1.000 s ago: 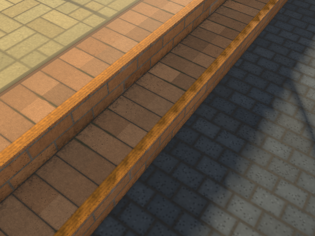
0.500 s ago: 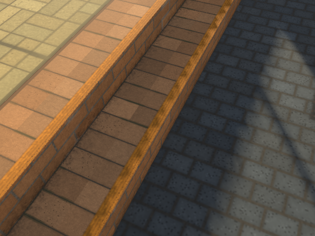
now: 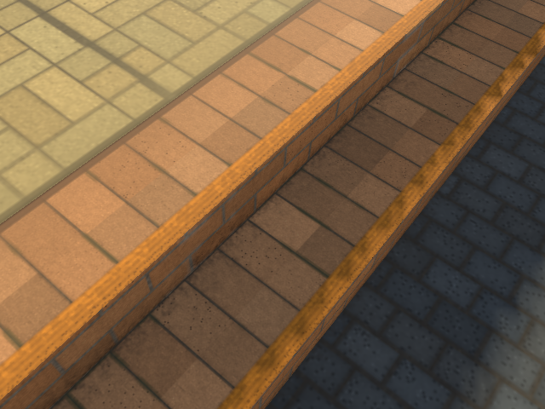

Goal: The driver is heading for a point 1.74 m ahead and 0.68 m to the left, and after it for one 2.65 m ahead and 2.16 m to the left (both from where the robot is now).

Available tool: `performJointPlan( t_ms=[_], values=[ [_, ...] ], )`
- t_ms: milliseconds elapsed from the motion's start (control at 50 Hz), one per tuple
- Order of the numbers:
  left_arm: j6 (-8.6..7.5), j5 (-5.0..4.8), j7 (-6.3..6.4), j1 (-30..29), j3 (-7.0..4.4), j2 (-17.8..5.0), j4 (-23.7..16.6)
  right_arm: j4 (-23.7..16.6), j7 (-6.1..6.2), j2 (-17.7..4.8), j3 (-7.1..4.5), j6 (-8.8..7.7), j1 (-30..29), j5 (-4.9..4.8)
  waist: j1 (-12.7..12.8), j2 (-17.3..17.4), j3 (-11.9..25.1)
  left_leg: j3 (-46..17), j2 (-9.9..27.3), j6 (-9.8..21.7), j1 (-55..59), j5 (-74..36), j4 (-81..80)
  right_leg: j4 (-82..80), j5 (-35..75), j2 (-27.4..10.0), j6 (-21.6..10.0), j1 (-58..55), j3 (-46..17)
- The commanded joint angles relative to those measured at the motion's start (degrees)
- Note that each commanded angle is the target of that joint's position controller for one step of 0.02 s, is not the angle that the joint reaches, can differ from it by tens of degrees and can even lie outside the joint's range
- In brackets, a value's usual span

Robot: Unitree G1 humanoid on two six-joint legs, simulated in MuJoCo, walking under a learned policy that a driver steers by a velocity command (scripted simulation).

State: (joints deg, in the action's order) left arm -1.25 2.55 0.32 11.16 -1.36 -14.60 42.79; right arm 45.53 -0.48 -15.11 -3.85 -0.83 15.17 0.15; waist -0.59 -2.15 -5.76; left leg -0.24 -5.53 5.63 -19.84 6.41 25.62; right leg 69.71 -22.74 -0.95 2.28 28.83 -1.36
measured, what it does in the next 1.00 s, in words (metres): steps on the spot, turning left: right foot, then left foot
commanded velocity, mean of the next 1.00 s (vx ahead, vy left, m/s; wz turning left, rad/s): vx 0.04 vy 0.00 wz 0.58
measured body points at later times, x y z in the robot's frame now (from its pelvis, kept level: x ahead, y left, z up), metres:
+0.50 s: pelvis +0.03 -0.07 +0.01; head +0.05 -0.09 +0.46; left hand +0.10 +0.23 -0.07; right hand +0.24 -0.32 -0.11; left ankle -0.02 +0.06 -0.62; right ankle +0.07 -0.16 -0.73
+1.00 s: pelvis -0.01 -0.05 +0.00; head +0.00 +0.00 +0.45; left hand -0.06 +0.28 -0.10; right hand +0.29 -0.18 -0.07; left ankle -0.07 +0.02 -0.73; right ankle +0.06 -0.18 -0.65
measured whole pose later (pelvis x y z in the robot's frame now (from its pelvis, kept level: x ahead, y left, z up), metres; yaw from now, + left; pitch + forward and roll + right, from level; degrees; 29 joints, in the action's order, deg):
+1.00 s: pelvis -0.01 -0.05 +0.00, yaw +36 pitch +3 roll -2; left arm 1.0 1.1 2.3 7.5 -5.0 -19.1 39.9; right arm 34.7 0.9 -16.8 -3.7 0.6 9.8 0.3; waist 0.9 -2.0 -2.2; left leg -1.4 -1.1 2.7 -17.2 14.6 28.9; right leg 63.6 -24.7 -1.5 4.0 31.7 0.6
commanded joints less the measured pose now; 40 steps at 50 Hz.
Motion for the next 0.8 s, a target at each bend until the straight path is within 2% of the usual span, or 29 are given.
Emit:
performJointPlan(
  t_ms=[20,60,100,180,220,280,300,320,340,360,380,400,420,440,460,480,520,560,620,680,720,760,800],
  values=[
    [1.22,-0.01,0.29,7.67,-0.98,-4.22,-1.64,-2.68,0.14,-9.13,-2.41,-0.32,2.53,0.50,2.34,4.60,11.52,-13.12,15.20,8.92,7.56,-38.36,-5.96,-4.10,1.70,-0.39,1.03,-2.36,-0.28],
    [1.77,-0.20,0.64,6.03,-0.98,-4.12,-2.09,-2.98,0.18,-9.23,-2.64,0.13,2.39,0.88,1.75,6.39,11.87,-13.89,14.54,7.86,7.88,-32.63,-5.69,-7.82,2.49,-0.13,1.38,-1.41,0.19],
    [2.39,-0.35,0.86,3.95,-1.06,-4.27,-2.82,-3.35,0.30,-9.33,-2.89,0.97,2.52,0.95,0.71,7.92,11.68,-16.07,13.98,7.05,7.47,-21.58,-6.35,-10.69,3.44,-0.13,1.43,-0.81,-0.13],
    [2.67,-0.77,1.10,0.46,-0.95,-4.18,-4.32,-4.65,0.50,-9.17,-3.24,2.73,1.61,1.70,-0.70,9.78,9.01,-21.25,13.00,6.23,4.98,-2.51,-7.53,-16.93,2.86,0.95,1.00,-1.67,-0.45],
    [2.40,-0.98,1.35,0.25,-0.87,-4.29,-4.69,-5.34,0.40,-8.94,-3.35,3.25,1.04,1.97,-1.16,10.48,8.16,-23.75,12.97,5.77,4.88,-0.62,-6.81,-20.89,1.02,2.05,0.53,-3.37,-0.37],
    [1.72,-1.82,2.17,2.43,-1.04,-4.86,-4.81,-6.18,0.25,-8.69,-3.34,3.61,-0.85,2.21,-0.43,12.23,7.78,-27.24,12.40,4.26,4.76,-5.87,-4.67,-30.17,-1.26,4.20,-0.79,-9.75,-0.32],
    [0.17,-4.91,2.14,0.93,-2.33,-5.66,-5.24,-8.71,2.23,-7.73,-2.63,3.16,-5.04,-1.98,1.23,11.62,8.55,-31.85,12.87,3.94,5.56,-1.46,-4.81,-40.02,6.04,2.98,0.41,-12.24,-4.27],
    [-0.60,-5.37,2.31,3.38,-2.87,-6.92,-4.22,-8.80,3.21,-7.55,-2.42,3.08,-6.19,-2.91,3.16,11.20,8.30,-30.52,10.88,2.03,4.45,1.24,-2.60,-50.07,11.78,1.78,0.03,-17.46,-3.27],
    [-0.80,-4.23,2.49,4.52,-3.73,-9.63,-3.42,-8.13,3.52,-5.16,-2.01,3.15,-2.22,-2.32,1.29,2.21,9.64,-23.39,5.56,-1.47,-2.09,16.53,7.59,-53.14,15.82,-6.56,-2.41,-25.17,-9.47],
    [0.06,-1.95,2.57,2.71,-4.39,-13.89,-4.91,-8.95,3.66,-3.68,-1.92,2.73,2.18,-1.23,-1.59,-12.57,9.27,-9.41,-4.24,-5.73,-14.41,30.63,22.97,-52.22,30.17,-20.54,-10.50,-27.49,-23.60],
    [-0.16,0.64,2.05,0.79,-4.06,-11.60,-6.13,-9.53,3.88,-9.70,-3.69,2.16,1.46,-0.53,-0.23,-12.67,9.02,-7.95,-0.74,-9.22,-14.53,32.67,39.04,-54.93,32.38,-25.60,-17.72,-18.46,-28.25],
    [-0.45,0.62,1.90,-4.60,-3.11,-8.18,-7.80,-8.54,3.86,-12.19,-4.68,2.69,2.13,-1.15,-2.09,-7.60,6.55,-8.41,1.34,-10.03,-13.53,28.24,46.73,-54.83,27.11,-20.98,-16.43,-15.44,-22.08],
    [-0.51,-0.38,1.73,-8.35,-2.56,-5.91,-8.40,-7.21,4.06,-11.03,-4.69,3.66,2.91,-1.17,-3.01,-4.54,4.78,-7.41,1.62,-10.79,-14.56,24.02,51.20,-53.66,23.07,-15.86,-13.38,-14.23,-14.77],
    [-0.55,-1.45,1.94,-9.40,-2.18,-5.04,-9.03,-6.76,4.36,-10.07,-4.58,4.26,2.53,-1.09,-2.66,-2.68,4.02,-8.03,2.53,-11.29,-16.46,19.09,51.92,-53.19,19.05,-12.47,-11.56,-14.88,-10.11],
    [-0.35,-1.81,2.45,-8.97,-2.03,-5.20,-8.81,-7.34,4.29,-8.63,-4.22,4.44,1.80,-0.95,-1.84,-3.58,3.32,-7.07,2.43,-12.21,-16.81,16.48,53.59,-53.11,20.79,-11.06,-11.87,-14.90,-7.11],
    [-0.04,-1.48,2.98,-7.25,-1.94,-5.78,-8.56,-8.54,4.21,-7.85,-3.99,4.13,0.29,-1.04,-0.86,-4.16,3.61,-5.37,2.70,-13.13,-16.86,14.43,53.53,-53.27,22.47,-10.15,-12.83,-15.52,-4.74],
    [0.55,-0.91,3.72,-4.01,-2.11,-6.24,-8.03,-10.59,3.93,-7.10,-3.55,3.50,-3.20,-1.63,1.06,-4.83,4.66,-4.13,3.99,-14.36,-18.89,12.23,46.15,-53.08,26.38,-10.44,-14.38,-20.90,-2.95],
    [0.98,-0.87,3.93,-1.74,-2.73,-7.54,-7.48,-12.11,3.48,-6.13,-2.89,3.18,-5.56,-1.43,2.61,-5.20,7.12,-3.75,5.73,-15.31,-19.86,13.41,40.29,-52.57,30.91,-12.92,-15.74,-27.17,-3.68],
    [1.28,-1.11,3.51,-3.34,-3.66,-9.38,-7.98,-13.15,2.49,-5.20,-2.05,3.07,-6.16,-1.07,2.76,-4.88,9.39,-1.94,8.39,-15.03,-15.64,15.64,33.39,-52.62,31.53,-15.15,-16.82,-28.18,-2.16],
    [1.37,-1.47,2.85,-4.41,-4.39,-10.74,-8.19,-14.71,1.59,-4.73,-1.39,2.74,-8.22,-0.75,3.22,-4.60,9.23,0.17,9.55,-13.24,-11.47,17.02,27.17,-53.16,29.91,-16.52,-17.53,-25.73,-0.58],
    [1.41,-1.66,2.33,-4.49,-4.72,-11.31,-8.06,-15.16,1.15,-5.08,-1.31,2.76,-8.10,-0.81,2.99,-4.98,9.90,1.71,9.27,-11.85,-8.62,17.83,23.57,-52.50,32.56,-17.34,-17.75,-25.36,0.44],
    [1.39,-1.96,1.99,-4.59,-5.01,-11.73,-7.76,-15.60,0.78,-5.23,-1.33,2.90,-8.03,-0.92,2.55,-5.45,10.90,2.75,8.81,-10.26,-6.08,17.87,19.55,-51.23,35.42,-18.17,-17.18,-26.08,1.30],
    [1.35,-2.76,1.93,-4.93,-5.31,-12.19,-7.33,-15.59,0.27,-5.51,-1.51,3.09,-7.00,-1.11,1.46,-6.19,11.77,3.44,8.26,-8.01,-2.53,15.72,12.46,-48.76,36.16,-18.45,-15.45,-26.50,2.50]
  ],
)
